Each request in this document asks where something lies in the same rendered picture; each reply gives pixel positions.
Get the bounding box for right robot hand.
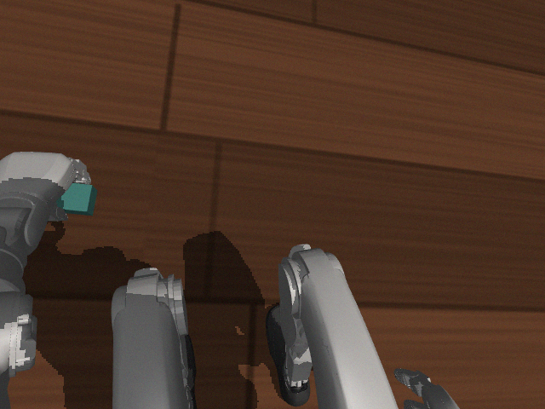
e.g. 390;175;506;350
394;368;460;409

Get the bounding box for left robot arm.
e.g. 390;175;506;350
0;192;50;409

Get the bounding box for small box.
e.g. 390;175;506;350
55;183;98;216

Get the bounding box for left robot hand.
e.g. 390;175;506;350
0;152;91;222

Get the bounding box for right robot foot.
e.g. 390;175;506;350
266;305;310;406

